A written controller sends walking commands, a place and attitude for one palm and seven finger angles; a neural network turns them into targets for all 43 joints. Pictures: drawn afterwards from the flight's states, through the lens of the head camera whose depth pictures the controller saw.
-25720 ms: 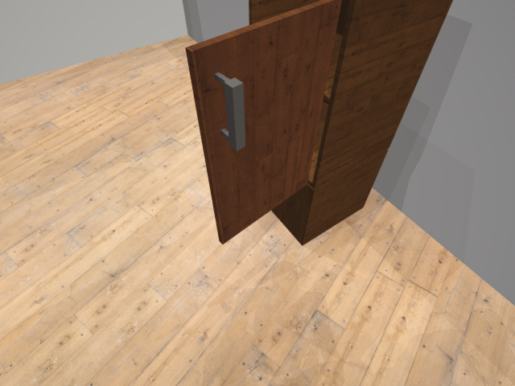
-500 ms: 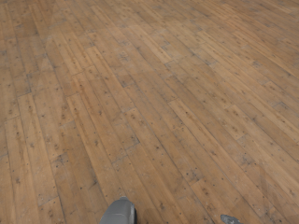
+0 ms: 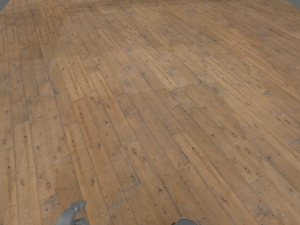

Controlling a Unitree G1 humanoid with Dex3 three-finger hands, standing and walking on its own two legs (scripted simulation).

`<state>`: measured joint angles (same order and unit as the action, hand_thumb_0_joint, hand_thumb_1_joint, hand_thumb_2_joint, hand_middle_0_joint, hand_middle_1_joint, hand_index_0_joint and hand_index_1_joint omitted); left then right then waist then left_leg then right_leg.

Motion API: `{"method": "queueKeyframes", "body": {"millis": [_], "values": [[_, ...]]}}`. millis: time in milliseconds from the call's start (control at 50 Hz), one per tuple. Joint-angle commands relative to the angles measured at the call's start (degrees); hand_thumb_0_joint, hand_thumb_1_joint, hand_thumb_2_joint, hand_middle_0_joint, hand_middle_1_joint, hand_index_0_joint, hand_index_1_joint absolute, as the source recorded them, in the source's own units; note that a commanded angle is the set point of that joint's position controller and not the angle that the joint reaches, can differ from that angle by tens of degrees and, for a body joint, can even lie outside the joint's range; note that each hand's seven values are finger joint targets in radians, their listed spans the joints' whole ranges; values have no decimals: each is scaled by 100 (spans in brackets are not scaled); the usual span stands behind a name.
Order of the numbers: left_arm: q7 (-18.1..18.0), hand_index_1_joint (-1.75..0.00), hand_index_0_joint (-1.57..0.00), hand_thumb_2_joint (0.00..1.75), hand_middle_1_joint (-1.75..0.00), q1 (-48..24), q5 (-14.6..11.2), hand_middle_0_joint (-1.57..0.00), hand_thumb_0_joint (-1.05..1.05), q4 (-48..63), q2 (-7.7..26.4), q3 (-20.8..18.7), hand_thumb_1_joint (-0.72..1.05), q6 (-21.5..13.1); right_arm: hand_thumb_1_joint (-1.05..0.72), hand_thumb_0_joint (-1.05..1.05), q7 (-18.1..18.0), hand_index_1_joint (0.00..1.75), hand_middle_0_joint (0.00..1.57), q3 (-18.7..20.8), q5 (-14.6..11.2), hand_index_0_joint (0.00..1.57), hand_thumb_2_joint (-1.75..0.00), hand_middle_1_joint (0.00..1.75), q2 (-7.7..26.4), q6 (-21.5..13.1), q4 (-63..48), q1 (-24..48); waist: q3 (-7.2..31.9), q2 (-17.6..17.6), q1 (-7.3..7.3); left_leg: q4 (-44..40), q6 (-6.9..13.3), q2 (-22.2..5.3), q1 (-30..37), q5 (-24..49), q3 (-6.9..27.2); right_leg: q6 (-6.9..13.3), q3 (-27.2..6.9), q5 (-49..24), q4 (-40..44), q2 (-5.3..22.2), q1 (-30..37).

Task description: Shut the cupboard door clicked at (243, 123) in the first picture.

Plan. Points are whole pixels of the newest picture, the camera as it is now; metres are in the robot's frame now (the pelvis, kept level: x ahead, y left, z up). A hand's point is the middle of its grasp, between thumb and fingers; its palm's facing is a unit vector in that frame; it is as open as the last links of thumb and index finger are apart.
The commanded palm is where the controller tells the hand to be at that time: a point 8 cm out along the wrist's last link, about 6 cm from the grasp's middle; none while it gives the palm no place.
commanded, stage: walk to a spot facing it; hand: left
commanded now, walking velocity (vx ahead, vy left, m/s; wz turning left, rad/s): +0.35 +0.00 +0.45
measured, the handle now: out of the picture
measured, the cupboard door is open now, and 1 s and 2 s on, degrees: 65 65 65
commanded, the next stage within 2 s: turn to face it in 0.36 s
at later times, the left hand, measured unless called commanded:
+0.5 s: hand out of the picture +0.12 +0.19 -0.19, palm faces +0.33 -0.92 -0.21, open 7.3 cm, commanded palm none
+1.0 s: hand (91, 162) +0.35 +0.23 -0.17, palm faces +0.13 -0.97 -0.22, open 7.4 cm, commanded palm none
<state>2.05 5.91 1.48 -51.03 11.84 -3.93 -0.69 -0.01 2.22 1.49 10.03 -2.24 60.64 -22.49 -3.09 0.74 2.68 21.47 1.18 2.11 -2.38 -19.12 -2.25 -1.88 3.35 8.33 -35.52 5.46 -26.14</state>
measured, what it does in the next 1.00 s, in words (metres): walks ahead: right foot, then left foot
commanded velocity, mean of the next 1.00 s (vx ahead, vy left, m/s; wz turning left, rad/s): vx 0.07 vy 0.00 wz -0.09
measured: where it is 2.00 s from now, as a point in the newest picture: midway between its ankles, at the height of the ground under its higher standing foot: (142, 199)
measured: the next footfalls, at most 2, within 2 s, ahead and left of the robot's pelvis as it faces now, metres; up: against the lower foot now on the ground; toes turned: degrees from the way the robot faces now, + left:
right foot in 0.02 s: +0.14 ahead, -0.12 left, +0.00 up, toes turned -5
left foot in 0.50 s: +0.32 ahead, +0.14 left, +0.00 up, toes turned +22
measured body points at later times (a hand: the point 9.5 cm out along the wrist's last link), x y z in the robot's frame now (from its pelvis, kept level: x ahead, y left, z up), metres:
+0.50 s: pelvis +0.21 +0.02 -0.02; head +0.25 +0.05 +0.43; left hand +0.10 +0.24 -0.17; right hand +0.42 -0.18 -0.14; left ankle +0.29 +0.13 -0.74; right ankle +0.11 -0.12 -0.72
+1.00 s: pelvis +0.31 +0.03 -0.01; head +0.34 +0.02 +0.44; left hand +0.35 +0.28 -0.15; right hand +0.41 -0.21 -0.16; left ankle +0.28 +0.13 -0.73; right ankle +0.32 -0.07 -0.74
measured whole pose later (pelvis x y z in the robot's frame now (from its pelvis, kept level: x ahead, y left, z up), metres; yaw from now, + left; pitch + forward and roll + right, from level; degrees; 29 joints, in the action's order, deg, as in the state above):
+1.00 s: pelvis +0.31 +0.03 -0.01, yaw +4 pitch +0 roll +0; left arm 0.8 13.4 1.6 -52.5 9.8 -4.3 2.3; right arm -0.8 3.3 0.8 12.1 2.0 54.5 -9.9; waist -3.4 -2.1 -1.0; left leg 42.1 -0.5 -6.8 -17.6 -24.7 -13.1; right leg 1.0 4.5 18.6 -35.0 0.4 -17.3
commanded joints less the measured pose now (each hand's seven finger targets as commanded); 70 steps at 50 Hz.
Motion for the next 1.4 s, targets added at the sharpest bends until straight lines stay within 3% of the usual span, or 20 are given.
{"method": "queueKeyframes", "body": {"millis": [0, 20, 40, 80, 140, 400, 440, 460, 480, 500, 560, 700, 900, 940, 980, 1080, 1260, 1280, 1320, 1380], "values": [[-107, -30, -20, 90, -30, 1964, 92, -20, 0, -255, 1117, -275, 90, -311, -90, 0, -26, 30, 20, 131, -103, 20, -90, 30, 536, -180, -330, 31, 798, 916, -1004, 2305, 384, -447, -2393, 813, 219, 566, -1376, 637, 1214, 982, 3782], [-152, -30, -20, 90, -30, 2622, 65, -20, 0, -426, 1589, -381, 90, -286, -90, 0, -31, 30, 20, 97, -115, 20, -90, 30, 361, -197, -555, -108, 1265, 1744, -1064, 4072, 208, 200, -3363, -1565, -22, 1088, -3126, 862, 2012, 2301, 4369], [-193, -30, -20, 90, -30, 2312, 15, -20, 0, -381, 1408, -376, 90, -298, -90, 0, -29, 30, 20, 168, -58, 20, -90, 30, 555, -154, -497, 100, 1073, 1670, -963, 5125, 237, -143, -3726, -1301, 548, 1065, -3342, 1205, 2251, 2298, 3856], [-260, -30, -20, 90, -30, 1240, 4, -20, 0, -101, 704, -192, 90, -286, -90, 0, 26, 30, 20, 189, -38, 20, -90, 30, 428, -86, -478, 428, 264, 466, -493, 5274, 129, -707, -3667, -72, 620, 933, -1667, 1081, 2315, 1869, 2451], [-248, -30, -20, 90, -30, 1051, 3, -20, 0, -111, 353, -79, 90, -404, -90, 0, 117, 30, 20, 157, -11, 20, -90, 30, 158, 126, -400, 242, 9, 673, -180, 4763, -64, -763, -3260, 390, 322, 734, -169, -546, 2407, 1447, 1665], [-313, -30, -20, 90, -30, 1380, -12, -20, 0, -219, 1059, -177, 90, -355, -90, 0, 293, 30, 20, 90, 8, 20, -90, 30, 478, 214, -1193, 1390, 241, 696, -66, 1809, 156, -243, -2408, 517, -650, 535, 1197, -4528, 765, 1600, 2870], [-310, -30, -20, 90, -30, 1287, -59, -20, 0, -104, 1165, -193, 90, -279, -90, 0, 229, 30, 20, 184, 52, 20, -90, 30, 907, 198, -1009, 455, 791, 475, 430, 1028, 280, -112, -690, 1459, -554, 261, 1388, -3679, -925, 1365, 2141], [-295, -30, -20, 90, -30, 1574, -116, -20, 0, -12, 843, -125, 90, -224, -90, 0, 163, 30, 20, 274, 122, 20, -90, 30, 1488, 150, -942, -67, 1448, -907, 470, 884, 785, -1478, 740, 3454, 1162, -64, 1385, -453, -2512, 543, 768], [-311, -30, -20, 90, -30, 1629, -154, -20, 0, 150, 504, 21, 90, -181, -90, 0, 54, 30, 20, 332, 45, 20, -90, 30, 1975, 135, -908, -334, 1870, -1509, 467, 598, 1568, -2801, 1316, 5717, 2717, -103, 593, 3156, -3879, -112, -299], [-395, -30, -20, 90, -30, 1388, -136, -20, 0, 237, 539, 49, 90, -139, -90, 0, -22, 30, 20, 262, -25, 20, -90, 30, 1921, 134, -942, -229, 1592, -363, 390, 580, 1616, -2910, 724, 5667, 2344, 31, -94, 2921, -4128, -72, -236], [-363, -30, -20, 90, -30, 1530, -52, -20, 0, -206, 293, 101, 90, 64, -90, 0, -160, 30, 20, 22, -28, 20, -90, 30, 1109, 54, -1213, 1198, 848, -942, -160, -293, 990, -2253, -745, 2381, 1355, 19, -492, 1954, -3527, 200, -217], [-211, -30, -20, 90, -30, 1459, -5, -20, 0, -307, 235, -31, 90, 382, -90, 0, -163, 30, 20, 42, 0, 20, -90, 30, 1020, 214, -1051, 1558, 206, -686, -393, -781, 738, -2055, -1612, 753, 302, -26, -171, 1304, -2032, -128, 308], [-114, -30, -20, 90, -30, 1194, 18, -20, 0, 130, 256, -185, 90, 235, -90, 0, -167, 30, 20, 314, -12, 20, -90, 30, 1086, 279, -942, 1263, 597, -671, -388, 822, 419, -2126, -743, 2147, -444, 92, 237, 174, 491, -378, 1133], [-190, -30, -20, 90, -30, 1430, 96, -20, 0, 99, 1029, -305, 90, 112, -90, 0, -114, 30, 20, 265, -90, 20, -90, 30, 613, 277, -1149, 1235, 647, 1291, -493, 2560, -304, -958, -2332, -419, -1148, 818, -1980, -2479, 1440, 1230, 2276], [-317, -30, -20, 90, -30, 1600, 25, -20, 0, 58, 1207, -378, 90, 117, -90, 0, -176, 30, 20, 188, -67, 20, -90, 30, 558, 390, -1336, 1631, 625, 1224, -673, 4330, -397, -563, -3311, -1647, 43, 1600, -2690, -3113, 1576, 1594, 2325], [-332, -30, -20, 90, -30, 751, -11, -20, 0, 296, 947, -267, 90, 130, -90, 0, -127, 30, 20, 165, -53, 20, -90, 30, 631, 398, -1186, 1378, 742, 540, -338, 4054, -592, -682, -3015, -514, 178, 1275, -1621, -2265, 1428, 872, 2137], [-255, -30, -20, 90, -30, 302, -22, -20, 0, 382, 1213, -315, 90, 270, -90, 0, -178, 30, 20, 140, -126, 20, -90, 30, 776, 286, -1219, 848, 662, 758, -107, 765, -547, -374, -1192, 461, 28, 868, -1979, -1602, 788, 420, 1205], [-239, -30, -20, 90, -30, 249, -77, -20, 0, 464, 1031, -271, 90, 301, -90, 0, -197, 30, 20, 166, -94, 20, -90, 30, 1035, 220, -1145, 599, 814, 179, -24, 14, -452, -720, -423, 900, 256, 572, -1709, -932, 391, 34, 681], [-157, -30, -20, 90, -30, 358, -95, -20, 0, 710, 712, -165, 90, 306, -90, 0, -226, 30, 20, 293, 24, 20, -90, 30, 1870, 208, -1275, 337, 846, -1783, 25, -391, 750, -3018, -89, 2441, 2280, 41, -470, 2915, -1960, -843, -491], [-60, -30, -20, 90, -30, 54, -55, -20, 0, 623, 820, -220, 90, 354, -90, 0, -250, 30, 20, 205, 63, 20, -90, 30, 1505, 186, -1420, 840, 398, -1170, -156, -182, 844, -2583, -534, 3321, 1388, -80, -560, 2354, -3253, -412, -683]]}}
